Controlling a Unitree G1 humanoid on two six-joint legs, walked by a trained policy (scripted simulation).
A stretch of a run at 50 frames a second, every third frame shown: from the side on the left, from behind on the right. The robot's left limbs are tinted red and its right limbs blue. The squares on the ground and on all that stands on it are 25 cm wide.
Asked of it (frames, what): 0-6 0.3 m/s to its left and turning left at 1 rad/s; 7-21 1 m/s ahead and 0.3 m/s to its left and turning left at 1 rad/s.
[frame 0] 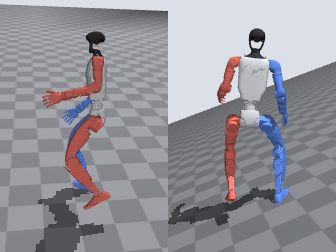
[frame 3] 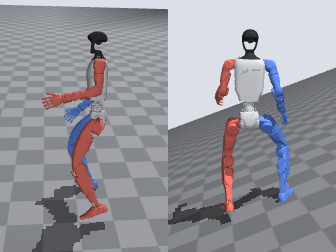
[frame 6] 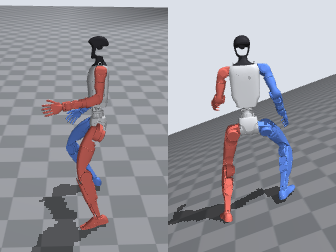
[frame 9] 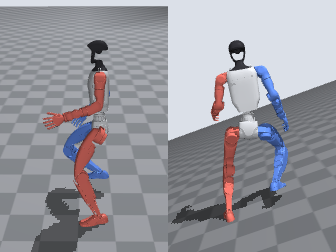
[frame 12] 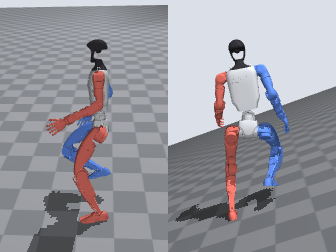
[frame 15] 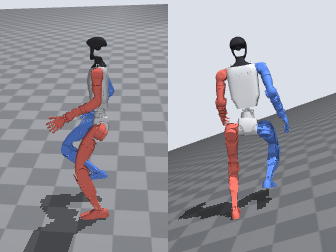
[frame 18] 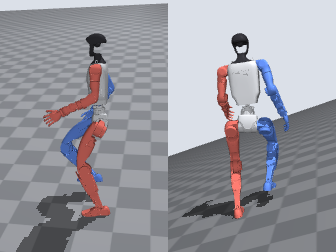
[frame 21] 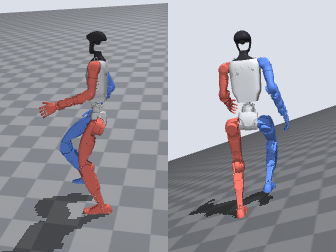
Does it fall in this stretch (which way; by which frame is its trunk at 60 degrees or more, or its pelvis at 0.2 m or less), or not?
no
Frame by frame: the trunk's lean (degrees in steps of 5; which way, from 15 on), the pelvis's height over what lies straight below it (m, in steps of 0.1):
0: 5, 0.8
3: 0, 0.8
6: 5, 0.7
9: 10, 0.7
12: 10, 0.7
15: 10, 0.7
18: 5, 0.7
21: 5, 0.7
